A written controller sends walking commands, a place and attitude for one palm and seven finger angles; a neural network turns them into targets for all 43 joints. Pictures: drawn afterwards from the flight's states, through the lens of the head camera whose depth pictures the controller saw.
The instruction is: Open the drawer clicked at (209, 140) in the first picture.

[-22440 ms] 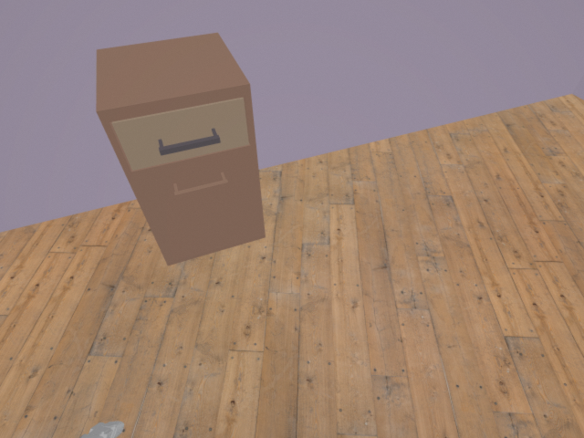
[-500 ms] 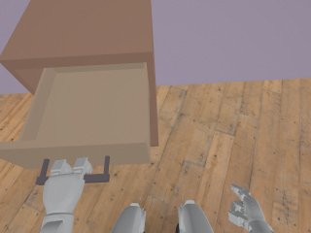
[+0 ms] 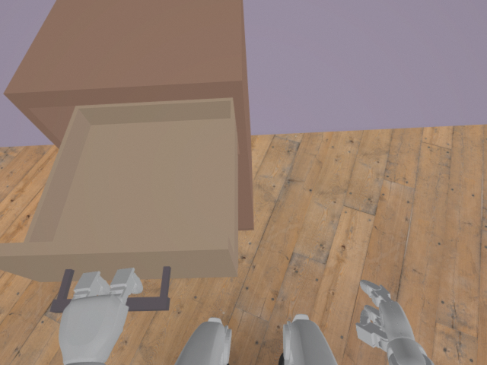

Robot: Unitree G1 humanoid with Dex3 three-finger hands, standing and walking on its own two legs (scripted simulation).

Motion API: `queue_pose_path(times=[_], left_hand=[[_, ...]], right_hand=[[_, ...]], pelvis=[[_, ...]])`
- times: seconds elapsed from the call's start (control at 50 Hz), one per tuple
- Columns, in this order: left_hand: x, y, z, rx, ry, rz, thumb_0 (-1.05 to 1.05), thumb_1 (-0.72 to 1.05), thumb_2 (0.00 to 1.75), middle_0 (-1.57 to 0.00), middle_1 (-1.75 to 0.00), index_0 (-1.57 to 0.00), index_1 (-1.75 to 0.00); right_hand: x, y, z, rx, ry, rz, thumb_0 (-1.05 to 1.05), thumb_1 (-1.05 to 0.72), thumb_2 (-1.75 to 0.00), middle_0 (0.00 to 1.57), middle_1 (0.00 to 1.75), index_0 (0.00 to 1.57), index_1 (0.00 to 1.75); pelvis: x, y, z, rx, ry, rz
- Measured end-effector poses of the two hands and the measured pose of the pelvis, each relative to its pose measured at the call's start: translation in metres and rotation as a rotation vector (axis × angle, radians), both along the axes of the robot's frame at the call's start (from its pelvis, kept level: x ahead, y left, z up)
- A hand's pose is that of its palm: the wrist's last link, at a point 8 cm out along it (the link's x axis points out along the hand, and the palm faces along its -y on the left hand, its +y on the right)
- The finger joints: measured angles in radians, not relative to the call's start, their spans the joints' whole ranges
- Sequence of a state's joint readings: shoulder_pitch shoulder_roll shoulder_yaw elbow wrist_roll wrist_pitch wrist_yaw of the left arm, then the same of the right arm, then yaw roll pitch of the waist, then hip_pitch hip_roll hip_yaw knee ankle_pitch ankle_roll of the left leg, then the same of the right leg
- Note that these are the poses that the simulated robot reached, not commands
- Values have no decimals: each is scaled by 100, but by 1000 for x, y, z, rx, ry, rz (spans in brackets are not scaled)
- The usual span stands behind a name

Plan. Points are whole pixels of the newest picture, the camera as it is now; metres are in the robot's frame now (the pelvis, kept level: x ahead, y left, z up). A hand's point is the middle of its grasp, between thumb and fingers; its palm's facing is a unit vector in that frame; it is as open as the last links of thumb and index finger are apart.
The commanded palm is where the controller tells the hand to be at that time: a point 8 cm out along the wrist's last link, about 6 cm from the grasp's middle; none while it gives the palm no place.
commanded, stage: pull the drawer open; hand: left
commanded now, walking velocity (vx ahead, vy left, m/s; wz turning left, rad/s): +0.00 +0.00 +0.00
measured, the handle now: (113, 290) +0.23 +0.24 -0.04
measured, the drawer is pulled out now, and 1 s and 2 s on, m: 0.29 0.30 0.30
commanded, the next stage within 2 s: open the thumb to release the handle in 0.26 s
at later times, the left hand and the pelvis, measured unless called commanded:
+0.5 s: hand (110, 325) +0.18 +0.24 -0.06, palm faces -0.08 -0.06 -0.99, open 5.5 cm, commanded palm +0.16 +0.24 -0.01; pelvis -0.01 +0.00 -0.01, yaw +1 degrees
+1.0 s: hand (111, 328) +0.18 +0.23 -0.06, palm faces -0.08 -0.08 -0.99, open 13.4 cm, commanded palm +0.16 +0.23 -0.01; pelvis -0.02 +0.00 +0.00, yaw +1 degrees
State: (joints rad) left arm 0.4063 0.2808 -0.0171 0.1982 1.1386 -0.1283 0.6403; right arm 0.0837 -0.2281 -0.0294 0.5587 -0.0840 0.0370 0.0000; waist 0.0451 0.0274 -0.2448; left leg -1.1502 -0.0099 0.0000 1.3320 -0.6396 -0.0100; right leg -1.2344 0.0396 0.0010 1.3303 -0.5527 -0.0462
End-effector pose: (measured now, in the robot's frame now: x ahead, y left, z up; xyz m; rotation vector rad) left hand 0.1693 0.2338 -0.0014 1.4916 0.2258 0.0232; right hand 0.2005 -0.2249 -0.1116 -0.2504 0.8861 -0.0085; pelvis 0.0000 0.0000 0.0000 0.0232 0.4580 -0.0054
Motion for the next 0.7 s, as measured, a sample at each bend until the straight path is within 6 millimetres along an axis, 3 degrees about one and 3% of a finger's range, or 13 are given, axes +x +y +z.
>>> queue_pose_path(times=[0.12, 0.46, 0.56, 0.7], left_hand=[[-9, -1, 1, -4, 9, 1, 2, 78, 81, -37, -135, -42, -135], [-5, 4, -4, 15, -27, -25, 1, 76, 81, -37, -135, -41, -135], [-3, 5, -4, 21, -48, -2, 0, 63, 78, -38, -133, -41, -133], [-4, 3, -3, 11, -30, 26, 0, 26, 63, -36, -129, -38, -129]], right_hand=[[5, 4, -2, 12, -18, 14, 1, -91, -90, 20, 30, 20, 30], [-1, 2, -12, -2, -6, 18, 1, -91, -90, 20, 30, 20, 30], [-9, -2, -20, -10, 27, 10, 1, -91, -90, 20, 30, 20, 30], [-22, -3, -15, -9, 41, -18, 1, -91, -90, 20, 30, 20, 30]], pelvis=[[-1, -1, -3, 4, 0, 1], [-7, -2, -11, 1, 10, 9], [-11, -2, -13, -3, 10, 16], [-14, -3, -7, 0, -4, 12]])
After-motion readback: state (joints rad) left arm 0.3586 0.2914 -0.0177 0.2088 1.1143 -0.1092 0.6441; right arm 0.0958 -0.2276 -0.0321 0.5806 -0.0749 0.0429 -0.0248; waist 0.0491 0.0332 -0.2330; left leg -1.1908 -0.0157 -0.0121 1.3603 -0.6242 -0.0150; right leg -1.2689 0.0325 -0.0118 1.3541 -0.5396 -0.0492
